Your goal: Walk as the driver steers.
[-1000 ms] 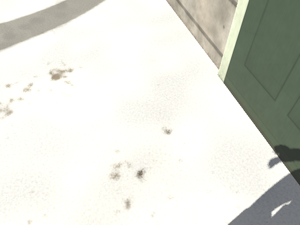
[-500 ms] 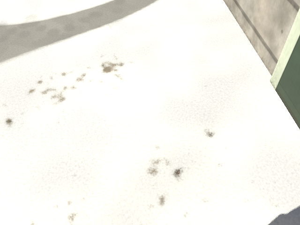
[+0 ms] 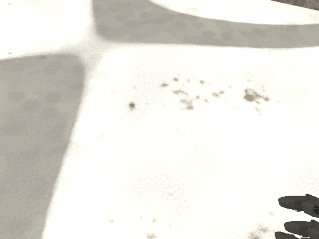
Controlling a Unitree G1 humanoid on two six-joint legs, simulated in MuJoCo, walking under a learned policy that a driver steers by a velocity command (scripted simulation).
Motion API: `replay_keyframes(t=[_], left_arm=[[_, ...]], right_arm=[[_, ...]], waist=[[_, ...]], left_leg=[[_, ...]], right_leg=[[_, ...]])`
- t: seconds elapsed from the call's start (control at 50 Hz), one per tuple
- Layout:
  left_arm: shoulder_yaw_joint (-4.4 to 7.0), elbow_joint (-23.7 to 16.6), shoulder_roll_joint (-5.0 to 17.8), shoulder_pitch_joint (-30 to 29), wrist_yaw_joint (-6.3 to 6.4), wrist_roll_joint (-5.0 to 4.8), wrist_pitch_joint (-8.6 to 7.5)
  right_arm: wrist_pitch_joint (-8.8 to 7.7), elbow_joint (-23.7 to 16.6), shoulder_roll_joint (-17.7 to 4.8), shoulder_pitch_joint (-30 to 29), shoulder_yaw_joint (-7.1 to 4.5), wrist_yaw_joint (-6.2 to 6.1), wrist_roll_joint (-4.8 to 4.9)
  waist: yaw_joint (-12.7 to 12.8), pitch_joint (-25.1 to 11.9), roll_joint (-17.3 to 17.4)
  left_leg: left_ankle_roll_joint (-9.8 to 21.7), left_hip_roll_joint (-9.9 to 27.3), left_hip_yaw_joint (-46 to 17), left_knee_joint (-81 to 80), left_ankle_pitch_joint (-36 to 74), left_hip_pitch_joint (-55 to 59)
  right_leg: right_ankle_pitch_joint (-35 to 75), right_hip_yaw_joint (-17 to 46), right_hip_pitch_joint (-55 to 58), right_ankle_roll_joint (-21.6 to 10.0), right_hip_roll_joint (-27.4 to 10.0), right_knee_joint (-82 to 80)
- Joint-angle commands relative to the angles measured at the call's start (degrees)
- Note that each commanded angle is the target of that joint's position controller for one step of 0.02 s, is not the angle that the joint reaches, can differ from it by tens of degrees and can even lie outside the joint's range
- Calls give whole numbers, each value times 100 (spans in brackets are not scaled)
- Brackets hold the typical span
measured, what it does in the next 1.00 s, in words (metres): walks ahead, turning right: right foot, then left foot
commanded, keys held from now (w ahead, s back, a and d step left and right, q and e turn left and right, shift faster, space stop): w+e+shift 1.00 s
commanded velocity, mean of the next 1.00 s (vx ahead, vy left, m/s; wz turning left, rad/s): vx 0.96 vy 0.00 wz -0.74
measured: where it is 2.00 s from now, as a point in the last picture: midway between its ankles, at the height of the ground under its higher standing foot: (307, 116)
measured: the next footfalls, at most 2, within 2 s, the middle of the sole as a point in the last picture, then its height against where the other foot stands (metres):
right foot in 0.40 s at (174, 237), level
left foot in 0.80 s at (173, 143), level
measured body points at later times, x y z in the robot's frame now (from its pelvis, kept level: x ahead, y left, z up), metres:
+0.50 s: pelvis +0.39 +0.02 -0.01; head +0.41 +0.03 +0.43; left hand +0.52 +0.29 -0.15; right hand +0.44 -0.25 -0.12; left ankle +0.26 +0.18 -0.55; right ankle +0.43 +0.01 -0.72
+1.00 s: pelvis +0.82 -0.06 +0.02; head +0.85 -0.07 +0.47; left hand +1.16 +0.01 -0.06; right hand +0.63 -0.29 -0.09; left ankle +0.89 +0.07 -0.72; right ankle +0.75 -0.13 -0.60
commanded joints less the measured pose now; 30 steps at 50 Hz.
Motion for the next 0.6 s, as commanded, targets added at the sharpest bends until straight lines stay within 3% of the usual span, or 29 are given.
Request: replay_keyframes(t=[0.02, 0.04, 0.06, 0.08, 0.12, 0.18, 0.24, 0.28, 0.32, 0.34, 0.36, 0.38, 0.4, 0.42, 0.44, 0.46, 0.48, 0.5, 0.52, 0.54, 0.56, 0.6], left_arm=[[84, -1081, 642, -1554, -65, -164, -264], [81, -822, 584, -1104, -131, -140, -237], [90, -582, 471, -768, -195, -56, -127], [63, -388, 332, -456, -238, -23, -3], [82, -250, 213, -495, -314, -82, 132], [34, -453, 16, -1277, -348, -202, 118], [-45, -717, -42, -1991, -382, -139, 57], [-134, -842, -118, -2123, -399, -121, 52], [-137, -879, 53, -1996, -399, -116, 118], [-96, -805, 209, -1647, -385, -102, 179], [-7, -622, 447, -908, -355, -74, 239], [141, -281, 754, 324, -304, -32, 277], [342, 57, 1081, 1580, -216, -90, 249], [363, 251, 909, 1253, -107, -343, 244], [296, -39, 1120, 183, -104, -145, 181], [327, -289, 1118, -66, -18, -82, 179], [273, -361, 712, -204, 52, -1, 163], [241, -370, 603, -549, 80, 37, 106], [229, -394, 664, -682, 94, 29, 8], [228, -452, 731, -774, 108, 9, -118], [203, -468, 705, -889, 87, -24, -219], [278, -523, 824, -907, 60, -31, -337]], right_arm=[[-82, 504, -1176, 2469, -354, -327, -70], [-153, 574, -857, 2124, -260, -329, -19], [-227, 576, -659, 1703, -188, -331, 77], [-311, 560, -515, 1594, -131, -328, 138], [-488, 708, -302, 1728, -79, -276, 172], [-649, 942, -171, 1919, -53, -201, 143], [-675, 1257, 30, 2401, 43, -293, 170], [-644, 1335, -51, 2309, 74, -398, 172], [-652, 1376, -395, 2300, 17, -584, 158], [-622, 1380, -600, 2247, -35, -696, 146], [-555, 1319, -805, 2041, -97, -776, 109], [-477, 1171, -965, 1588, -153, -806, 51], [-389, 1029, -1124, 1003, -243, -767, 80], [-410, 891, -384, 285, -75, -568, 55], [-537, 374, 423, 1061, 194, -502, -14], [-683, -45, 188, 1319, 259, -394, 52], [-809, 25, -227, 1226, 247, -331, -57], [-777, 69, -369, 1144, 202, -309, -114], [-655, 142, -315, 1178, 249, -315, -230], [-486, 97, -315, 1147, 278, -317, -262], [-373, 13, -279, 905, 313, -304, -253], [-336, -204, -224, 350, 356, -244, -114]], waist=[[-1566, -348, 544], [-1079, -22, 436], [-717, 116, 581], [-560, 91, 854], [-488, 267, 653], [-539, 679, 621], [-653, 758, 545], [-480, 661, 446], [-235, 260, 671], [18, 3, 805], [442, -352, 884], [1068, -765, 833], [1778, -1052, 377], [1521, -431, -1131], [-5, -348, -1066], [-115, -1227, -956], [-309, -396, 227], [-669, 92, 684], [-874, 422, 853], [-1010, 650, 913], [-1054, 834, 949], [-847, 775, 734]], left_leg=[[349, 2101, -2893, -2677, -1007, 3476], [115, 1711, -2158, -2745, -344, 2829], [-150, 1342, -1547, -2897, -30, 2457], [-352, 1243, -1176, -3027, 480, 2100], [-607, 1040, -574, -3223, 1531, 1821], [-764, 737, 265, -3612, 2724, 1585], [-711, 785, 702, -3625, 4529, 2248], [-838, 754, 1049, -3469, 5987, 2401], [-911, 973, 1115, -2857, 8257, 2615], [-936, 1115, 1109, -2285, 9181, 2793], [-952, 1236, 1043, -1321, 9795, 2777], [-932, 1311, 897, 204, 9817, 2249], [-830, 898, 861, 3003, 7574, 1309], [-634, -508, 667, 5523, 58, -590], [-695, -414, -350, 6570, -1013, -2245], [-712, -371, -1348, 6332, -1013, -2975], [-524, -24, -1360, 5410, -563, -3035], [-546, 222, -1303, 4741, -348, -2702], [-629, 347, -1208, 4352, -375, -2434], [-754, 549, -1165, 3717, -322, -2044], [-872, 688, -982, 3037, -118, -1596], [-1017, 780, -708, 1613, 729, -812]], right_leg=[[773, 1373, -4399, -430, 617, 2509], [1101, 1277, -3980, -414, 413, 2071], [1379, 1204, -3737, -343, 319, 1906], [1579, 1150, -3390, -270, 255, 1869], [1905, 1078, -3378, -228, 367, 2032], [2672, 771, -3566, -331, 564, 1283], [2935, 178, -3947, -514, 726, 581], [2894, -292, -3444, -697, 932, -207], [2831, -652, -2413, -844, 1258, -712], [2680, -729, -1910, -912, 1419, -784], [2354, -677, -1139, -1022, 1569, -804], [2004, -366, 73, -1261, 1579, -889], [2000, 428, 1290, -1819, 1197, -1616], [2073, 904, 1747, -1940, 1019, -2133], [3226, 2660, 1815, -2404, 571, -1420], [550, 4977, 2341, -3143, -407, -3035], [-847, 5390, 1326, -2793, -514, -4174], [-989, 5025, 399, -2489, -365, -4375], [-623, 4587, -314, -2317, -67, -4413], [-412, 4215, -1122, -2233, 153, -4501], [-162, 3779, -1881, -2141, 446, -4660], [865, 3082, -2450, -2006, 840, -4730]])
Velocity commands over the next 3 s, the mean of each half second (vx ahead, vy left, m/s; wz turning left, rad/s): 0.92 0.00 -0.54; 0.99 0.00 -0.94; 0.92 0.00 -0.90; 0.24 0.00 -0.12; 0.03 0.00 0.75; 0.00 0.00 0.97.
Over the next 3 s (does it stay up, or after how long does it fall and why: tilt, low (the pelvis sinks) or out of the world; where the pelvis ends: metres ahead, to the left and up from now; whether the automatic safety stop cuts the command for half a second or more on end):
stays up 1.23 -0.59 0.02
